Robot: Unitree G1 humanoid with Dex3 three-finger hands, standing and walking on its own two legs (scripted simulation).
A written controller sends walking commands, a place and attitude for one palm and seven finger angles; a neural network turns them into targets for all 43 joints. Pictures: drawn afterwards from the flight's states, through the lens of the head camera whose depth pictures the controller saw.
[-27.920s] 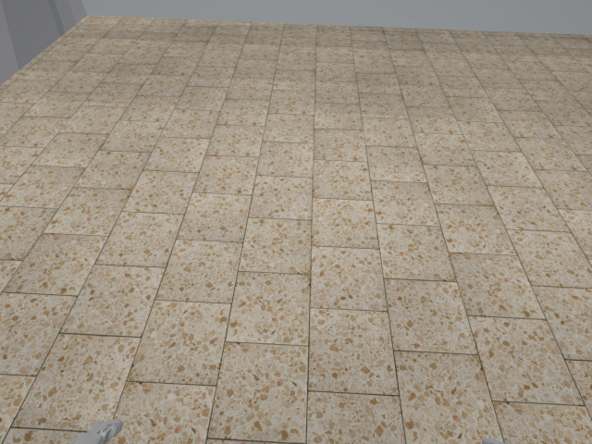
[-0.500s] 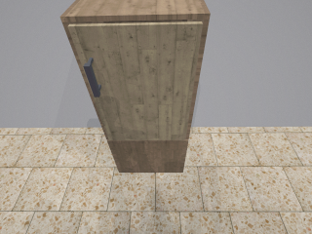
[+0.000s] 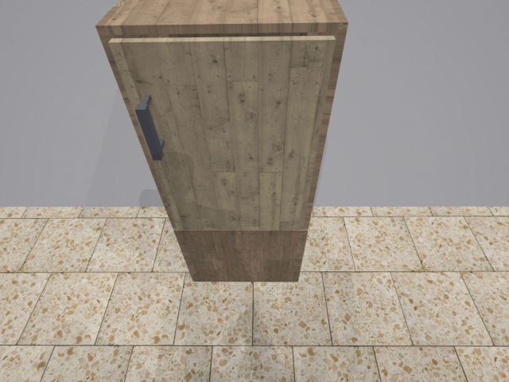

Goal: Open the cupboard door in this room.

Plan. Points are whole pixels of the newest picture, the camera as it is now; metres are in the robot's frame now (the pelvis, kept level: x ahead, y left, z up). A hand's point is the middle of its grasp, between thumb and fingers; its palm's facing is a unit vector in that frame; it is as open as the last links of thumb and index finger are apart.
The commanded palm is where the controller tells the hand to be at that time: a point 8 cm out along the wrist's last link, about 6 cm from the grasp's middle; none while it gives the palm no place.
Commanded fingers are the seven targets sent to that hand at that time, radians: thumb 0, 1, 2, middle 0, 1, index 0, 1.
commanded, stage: shuffle to correct the standing spot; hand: left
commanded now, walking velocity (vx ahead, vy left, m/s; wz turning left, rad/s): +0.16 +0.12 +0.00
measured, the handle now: (152, 128) +0.58 +0.26 +0.08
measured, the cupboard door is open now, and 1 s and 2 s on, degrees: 0 0 0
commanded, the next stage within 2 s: come to a stop and stand still in 0.02 s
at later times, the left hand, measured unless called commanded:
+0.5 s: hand out of the picture +0.05 +0.19 -0.18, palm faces +0.04 -0.98 -0.22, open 7.3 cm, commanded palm none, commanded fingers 0.00 0.90 0.90 -0.20 -0.30 -0.20 -0.30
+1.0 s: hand out of the picture +0.04 +0.20 -0.18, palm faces +0.04 -0.97 -0.23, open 7.4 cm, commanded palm none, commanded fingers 0.00 0.90 0.90 -0.20 -0.30 -0.20 -0.30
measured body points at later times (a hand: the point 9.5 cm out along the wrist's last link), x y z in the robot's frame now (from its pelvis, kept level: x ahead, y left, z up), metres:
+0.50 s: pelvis +0.04 +0.01 -0.01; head +0.06 +0.01 +0.44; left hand +0.05 +0.24 -0.16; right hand +0.03 -0.19 -0.17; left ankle -0.04 +0.11 -0.74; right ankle +0.02 -0.11 -0.74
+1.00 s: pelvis -0.01 +0.01 -0.01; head -0.02 +0.01 +0.44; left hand +0.04 +0.25 -0.16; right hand +0.07 -0.26 -0.14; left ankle -0.04 +0.11 -0.74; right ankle +0.02 -0.11 -0.74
